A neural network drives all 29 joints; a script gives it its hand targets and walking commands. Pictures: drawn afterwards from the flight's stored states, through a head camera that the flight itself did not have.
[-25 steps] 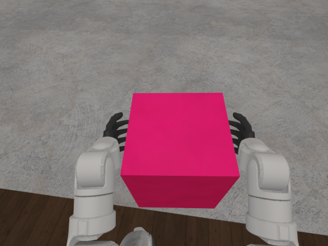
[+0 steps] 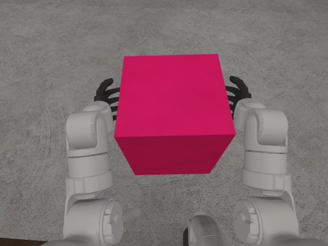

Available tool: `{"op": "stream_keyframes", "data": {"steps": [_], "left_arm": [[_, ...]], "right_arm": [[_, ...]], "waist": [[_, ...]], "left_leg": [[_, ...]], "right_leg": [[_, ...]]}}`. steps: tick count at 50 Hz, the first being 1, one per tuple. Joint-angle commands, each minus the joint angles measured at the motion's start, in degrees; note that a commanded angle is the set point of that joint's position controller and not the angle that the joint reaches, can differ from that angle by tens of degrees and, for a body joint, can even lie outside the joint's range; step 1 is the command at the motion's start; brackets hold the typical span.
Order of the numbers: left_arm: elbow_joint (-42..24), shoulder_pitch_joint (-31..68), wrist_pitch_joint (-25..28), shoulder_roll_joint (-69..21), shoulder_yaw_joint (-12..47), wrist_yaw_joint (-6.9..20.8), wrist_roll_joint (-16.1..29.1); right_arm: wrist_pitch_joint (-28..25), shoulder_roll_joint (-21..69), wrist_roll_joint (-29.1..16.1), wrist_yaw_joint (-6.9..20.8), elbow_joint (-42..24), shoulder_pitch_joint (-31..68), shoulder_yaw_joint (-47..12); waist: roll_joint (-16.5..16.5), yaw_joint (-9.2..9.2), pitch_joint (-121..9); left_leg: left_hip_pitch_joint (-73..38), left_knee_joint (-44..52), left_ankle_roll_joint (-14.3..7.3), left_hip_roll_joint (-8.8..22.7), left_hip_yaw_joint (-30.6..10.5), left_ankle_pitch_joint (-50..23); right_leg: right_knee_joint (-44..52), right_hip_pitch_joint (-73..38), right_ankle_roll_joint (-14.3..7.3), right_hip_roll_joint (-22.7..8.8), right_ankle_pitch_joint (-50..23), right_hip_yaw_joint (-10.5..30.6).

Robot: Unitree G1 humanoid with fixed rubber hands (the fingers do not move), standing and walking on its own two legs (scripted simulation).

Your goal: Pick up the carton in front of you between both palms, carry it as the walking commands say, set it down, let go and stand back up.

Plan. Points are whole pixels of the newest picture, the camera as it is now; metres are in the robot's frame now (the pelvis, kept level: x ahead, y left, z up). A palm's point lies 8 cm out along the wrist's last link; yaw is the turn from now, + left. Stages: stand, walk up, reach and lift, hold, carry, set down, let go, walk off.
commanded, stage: carry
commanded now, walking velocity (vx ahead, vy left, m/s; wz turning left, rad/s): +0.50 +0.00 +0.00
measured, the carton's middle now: (171, 121) +0.39 -0.01 +0.04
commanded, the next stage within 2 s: none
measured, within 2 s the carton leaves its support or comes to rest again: neither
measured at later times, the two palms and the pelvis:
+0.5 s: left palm (142, 70) +0.70 +0.08 -0.07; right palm (217, 64) +0.72 -0.22 -0.08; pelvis +0.34 -0.10 -0.13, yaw +2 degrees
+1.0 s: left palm (161, 7) +1.02 -0.01 +0.00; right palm (229, 7) +0.99 -0.31 +0.00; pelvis +0.68 -0.13 -0.11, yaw -3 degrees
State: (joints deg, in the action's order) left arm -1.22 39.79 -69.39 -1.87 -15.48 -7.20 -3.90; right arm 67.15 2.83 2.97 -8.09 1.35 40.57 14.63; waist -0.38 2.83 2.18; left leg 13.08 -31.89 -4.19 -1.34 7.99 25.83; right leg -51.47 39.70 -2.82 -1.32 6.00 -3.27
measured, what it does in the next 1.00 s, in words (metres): goes down: right foot 0.13 m lower, then left foot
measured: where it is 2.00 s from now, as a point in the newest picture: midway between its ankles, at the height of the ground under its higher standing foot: (180, 90)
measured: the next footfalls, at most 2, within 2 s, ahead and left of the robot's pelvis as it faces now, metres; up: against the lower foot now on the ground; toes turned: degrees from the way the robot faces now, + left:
right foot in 0.20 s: +0.36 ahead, -0.10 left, -0.13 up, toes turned -4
left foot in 0.72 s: +0.68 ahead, -0.06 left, -0.13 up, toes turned +5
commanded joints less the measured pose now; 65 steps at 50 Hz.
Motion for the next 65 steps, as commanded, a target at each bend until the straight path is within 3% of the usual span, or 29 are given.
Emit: {"op": "stream_keyframes", "data": {"steps": [1,3,5,8,9,10,11,12,13,14,15,17,21,31,34,36,37,38,39,41,43,50,55,56,57,58,59,62,65], "left_arm": [[-2.5,35.7,1.0,-59.2,41.2,11.3,20.4],[-1.2,33.7,0.6,-56.3,40.2,12.1,19.4],[0.4,31.7,0.1,-53.5,38.1,12.5,18.1],[2.1,30.6,-0.3,-49.7,35.4,12.8,16.8],[2.9,31.1,-0.3,-48.4,34.8,12.9,17.2],[3.2,32.4,-0.4,-47.8,34.0,13.2,17.6],[4.5,35.3,-0.5,-47.0,33.6,13.3,17.7],[8.0,32.1,-1.1,-47.3,32.6,13.2,19.3],[6.5,33.3,-1.3,-48.6,32.9,13.3,21.0],[3.8,36.6,-1.0,-51.6,34.3,13.6,22.8],[-0.4,43.0,-0.5,-55.3,36.0,13.8,24.8],[-5.9,50.6,0.1,-62.3,39.2,14.3,29.4],[-7.6,40.6,2.4,-64.2,41.0,14.0,29.6],[-5.0,28.2,10.2,-62.2,49.1,16.7,26.8],[-5.3,27.1,10.9,-60.4,49.9,16.1,26.8],[-6.6,28.7,10.7,-58.3,49.6,15.3,26.2],[-7.5,29.7,10.2,-57.3,49.0,15.0,25.3],[-4.7,27.2,9.0,-56.1,47.8,14.4,24.4],[-3.6,24.2,8.3,-53.8,45.8,13.6,22.8],[-4.0,24.4,7.3,-52.1,42.5,12.8,20.5],[-3.3,22.5,6.3,-51.6,39.6,12.5,18.4],[-2.6,15.2,2.8,-59.2,42.4,13.5,17.9],[-7.7,12.9,1.5,-61.7,46.7,15.1,20.7],[-8.3,12.1,1.3,-61.8,47.1,15.5,20.9],[-8.4,9.1,1.0,-61.1,47.1,15.8,20.8],[-8.3,8.5,1.4,-59.8,46.7,16.0,19.9],[-9.0,6.7,1.5,-60.9,47.1,16.2,19.8],[-15.9,5.5,1.9,-64.5,49.8,16.9,21.9],[-19.9,2.6,2.4,-63.7,50.6,17.5,23.1]], "right_arm": [[1.0,58.8,-23.7,14.4,-4.4,35.0,-41.3],[0.9,58.7,-24.8,14.7,-4.0,35.1,-42.9],[0.4,59.3,-26.8,15.1,-2.8,35.1,-44.6],[0.2,60.0,-28.3,15.5,-1.8,38.4,-45.0],[0.3,60.0,-28.4,15.5,-1.1,39.4,-44.7],[0.4,58.6,-28.1,15.3,-0.8,41.2,-43.7],[1.4,58.4,-28.3,14.8,0.3,43.8,-42.2],[2.5,57.3,-27.7,14.1,2.1,42.0,-40.8],[2.9,56.8,-26.9,13.4,2.4,40.0,-39.3],[2.7,57.4,-26.4,12.7,0.6,40.6,-38.5],[2.3,58.9,-26.2,12.0,-1.5,43.0,-38.1],[1.0,60.5,-24.8,10.5,-6.4,45.9,-38.3],[-1.6,63.6,-22.4,9.1,-6.2,34.2,-40.3],[-9.3,60.8,-18.2,11.0,-6.9,24.9,-48.1],[-9.2,58.2,-19.0,11.7,-7.9,24.3,-48.7],[-8.5,56.7,-20.4,12.4,-9.2,24.4,-48.8],[-8.0,56.0,-21.3,12.9,-9.3,24.0,-48.7],[-7.3,54.0,-21.0,12.9,-6.3,22.5,-47.0],[-6.6,54.4,-22.2,13.3,-4.7,21.2,-47.5],[-5.5,58.1,-25.8,14.3,-5.9,26.6,-48.4],[-4.2,60.9,-28.7,15.3,-6.6,31.1,-49.1],[0.2,62.2,-24.0,17.3,-4.7,18.1,-43.5],[1.0,60.3,-19.6,17.7,-6.9,9.1,-43.2],[1.1,59.8,-19.2,17.7,-7.5,7.0,-43.4],[1.2,58.7,-19.0,17.7,-8.9,5.9,-43.8],[1.8,60.1,-19.4,17.8,-10.8,7.0,-44.9],[1.8,60.0,-19.6,18.0,-12.1,7.2,-45.5],[0.4,61.8,-19.5,17.9,-15.7,3.4,-46.6],[-0.5,61.5,-19.2,16.8,-21.7,1.2,-49.3]], "waist": [[7.0,6.89,-26.2],[0.7,7.86,-20.9],[-0.7,6.09,-19.3],[5.1,-2.95,-19.9],[3.0,-6.62,-22.2],[-3.0,-9.27,-23.7],[-19.7,-7.60,-26.0],[-19.8,-5.26,-31.9],[-13.7,-7.47,-35.6],[-8.0,-6.85,-34.9],[-6.0,-5.51,-33.6],[-1.0,-4.86,-32.1],[-9.5,-6.26,-40.2],[-5.0,-7.25,-31.0],[-4.4,-3.00,-30.0],[-2.3,3.17,-32.7],[7.3,3.85,-33.0],[14.0,2.90,-40.4],[9.4,3.30,-42.9],[-0.6,0.24,-32.3],[-2.9,-1.52,-27.2],[9.0,-1.50,-23.6],[10.0,-2.29,-22.7],[8.7,-2.69,-25.0],[2.3,-3.91,-28.2],[-12.3,-4.75,-29.3],[-15.4,-4.61,-26.2],[-2.6,-4.06,-24.7],[-7.1,-3.86,-23.9]], "left_leg": [[-49.2,-6.8,-7.0,14.5,-18.1,-50.7],[-41.4,-7.6,-6.0,11.4,-15.3,-39.6],[-17.9,-6.4,-3.4,7.6,-7.7,-26.1],[-7.6,-18.2,-1.9,6.7,-5.8,-30.6],[-3.6,-30.1,-0.6,5.6,-3.9,-33.9],[3.4,-47.3,0.8,3.8,-2.3,-25.3],[20.1,-64.6,2.8,-2.6,-4.9,15.6],[28.6,-70.6,3.3,-1.7,-11.6,15.3],[30.5,-71.8,3.5,-0.9,-11.3,10.0],[31.8,-64.5,3.9,0.4,-10.8,6.8],[31.4,-61.7,4.1,1.5,-10.8,5.5],[28.4,-56.8,4.6,2.9,-13.1,0.1],[33.5,-48.2,2.7,2.2,-9.6,-3.8],[32.4,-15.3,1.4,-1.7,1.5,-19.7],[8.4,0.4,0.4,-5.8,5.8,-25.7],[-15.1,7.9,-2.0,-1.8,1.4,-33.2],[-28.0,4.5,-6.1,10.3,-13.6,-48.9],[-40.6,2.9,-18.2,23.1,-37.2,-53.8],[-40.9,6.4,-21.4,24.6,-42.8,-32.8],[-26.8,12.1,-15.6,21.0,-35.0,-22.9],[-15.6,16.2,-11.3,18.5,-27.2,-24.0],[-14.6,16.8,-3.0,12.3,-7.3,-41.9],[-13.2,6.8,0.5,10.5,-0.6,-41.3],[-6.6,0.3,2.3,9.9,1.3,-39.1],[1.8,-11.4,4.3,8.1,2.4,-26.2],[19.3,-25.2,5.8,2.8,0.6,-13.9],[29.3,-32.6,4.8,1.3,-3.4,3.0],[29.1,-33.3,3.3,7.8,-7.9,-2.5],[23.6,-21.9,4.5,7.3,-4.6,-8.2]], "right_leg": [[4.5,28.7,-0.1,-2.2,-4.5,2.6],[18.9,24.9,0.6,-3.2,-13.8,2.7],[29.7,-5.2,-0.4,-0.9,-36.0,-0.7],[24.6,-26.8,-0.8,-0.4,-33.7,-4.6],[25.7,-37.9,-0.9,-0.2,-31.2,-6.1],[25.2,-46.2,-0.3,-1.3,-23.7,-5.4],[11.7,-58.9,-3.1,-10.4,-47.8,3.8],[7.8,-64.0,-5.1,-15.4,-53.3,18.0],[13.7,-62.4,-8.3,-18.3,-33.8,25.7],[23.5,-56.8,-7.3,-18.9,-11.4,33.7],[26.1,-53.1,-8.2,-20.0,-7.5,36.3],[25.1,-49.8,-3.5,-16.5,-15.0,29.1],[16.1,-62.9,1.3,-10.8,-45.2,16.4],[20.8,-58.2,-0.9,-5.2,-53.2,5.8],[15.4,-45.1,0.3,-6.5,-62.3,1.6],[-0.6,-31.1,3.7,-6.0,-51.1,-1.9],[-14.3,-15.8,4.6,-0.2,-2.3,-1.6],[-31.1,-0.8,5.8,7.5,26.7,3.5],[-37.1,4.0,3.9,4.4,26.2,9.1],[-27.8,4.6,2.0,-0.2,21.7,7.4],[-15.5,-1.8,2.4,-2.3,18.2,5.0],[19.9,-13.2,4.7,1.1,2.6,-5.6],[31.4,-25.9,3.6,2.0,-2.2,-10.6],[29.9,-36.2,2.2,0.1,0.5,-9.1],[31.2,-45.5,0.0,-9.2,6.3,4.0],[34.3,-55.6,-8.4,-20.7,10.7,25.0],[36.9,-55.8,-11.6,-23.9,2.1,32.3],[36.6,-48.6,-6.6,-20.9,-6.3,17.8],[39.9,-43.8,-3.6,-17.1,-4.6,7.3]]}}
